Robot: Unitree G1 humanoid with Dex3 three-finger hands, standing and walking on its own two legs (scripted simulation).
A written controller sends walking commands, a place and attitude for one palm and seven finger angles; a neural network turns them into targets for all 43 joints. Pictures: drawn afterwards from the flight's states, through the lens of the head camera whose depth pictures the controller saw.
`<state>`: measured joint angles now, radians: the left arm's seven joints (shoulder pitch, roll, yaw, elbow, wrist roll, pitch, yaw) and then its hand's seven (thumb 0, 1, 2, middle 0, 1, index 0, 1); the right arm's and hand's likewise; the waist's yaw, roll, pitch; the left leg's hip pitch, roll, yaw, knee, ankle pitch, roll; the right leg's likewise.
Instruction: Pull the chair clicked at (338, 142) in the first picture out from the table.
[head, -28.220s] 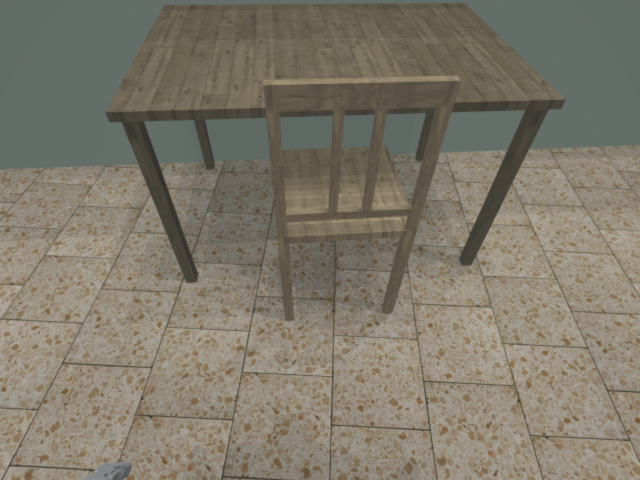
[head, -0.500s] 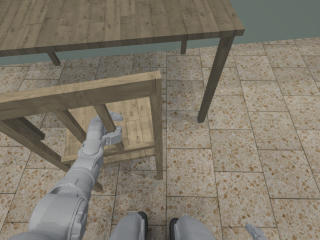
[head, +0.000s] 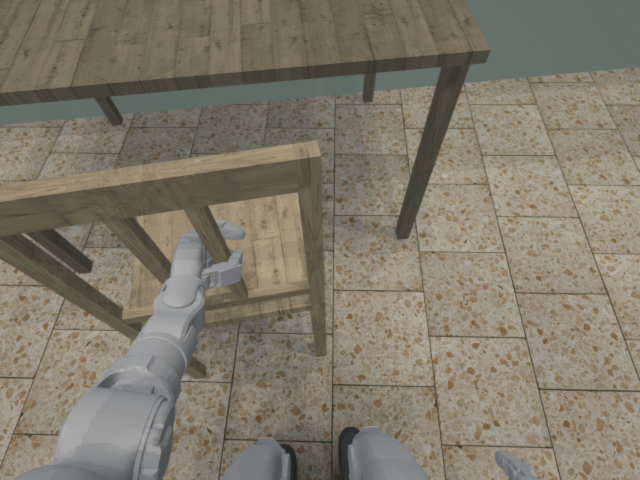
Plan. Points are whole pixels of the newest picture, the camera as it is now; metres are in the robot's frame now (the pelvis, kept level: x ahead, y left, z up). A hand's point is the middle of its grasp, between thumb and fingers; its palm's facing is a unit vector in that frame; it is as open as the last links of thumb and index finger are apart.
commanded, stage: step backward, pulling the chair out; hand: left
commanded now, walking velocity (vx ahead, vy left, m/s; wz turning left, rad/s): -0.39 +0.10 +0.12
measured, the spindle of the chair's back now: (161, 267) +0.41 +0.24 -0.06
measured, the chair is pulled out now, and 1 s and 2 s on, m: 0.19 0.21 0.21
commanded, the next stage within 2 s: none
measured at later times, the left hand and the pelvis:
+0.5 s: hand (227, 285) +0.37 +0.13 -0.05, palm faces -0.04 -0.98 -0.18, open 5.5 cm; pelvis -0.03 +0.02 +0.01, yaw +2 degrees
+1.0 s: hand (227, 285) +0.37 +0.13 -0.05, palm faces +0.01 -0.98 -0.20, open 5.6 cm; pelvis -0.03 +0.01 +0.01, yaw +3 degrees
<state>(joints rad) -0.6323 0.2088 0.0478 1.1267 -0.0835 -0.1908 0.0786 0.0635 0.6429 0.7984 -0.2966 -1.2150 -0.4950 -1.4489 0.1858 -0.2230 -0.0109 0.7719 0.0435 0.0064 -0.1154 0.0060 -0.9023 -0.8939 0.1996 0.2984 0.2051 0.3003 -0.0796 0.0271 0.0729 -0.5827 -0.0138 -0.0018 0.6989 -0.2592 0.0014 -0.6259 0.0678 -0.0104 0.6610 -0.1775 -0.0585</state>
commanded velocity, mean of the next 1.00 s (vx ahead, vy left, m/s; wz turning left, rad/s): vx -0.38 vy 0.01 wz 0.05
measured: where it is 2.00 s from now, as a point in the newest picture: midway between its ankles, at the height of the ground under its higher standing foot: outside the picture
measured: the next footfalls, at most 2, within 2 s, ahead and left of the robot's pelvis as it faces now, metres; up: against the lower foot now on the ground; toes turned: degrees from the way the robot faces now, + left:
left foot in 0.24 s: -0.02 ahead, +0.12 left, +0.00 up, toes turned +1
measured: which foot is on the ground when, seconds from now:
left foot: down 0.00-0.02, up 0.04-0.22, down 0.24-1.00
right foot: down 0.00-1.00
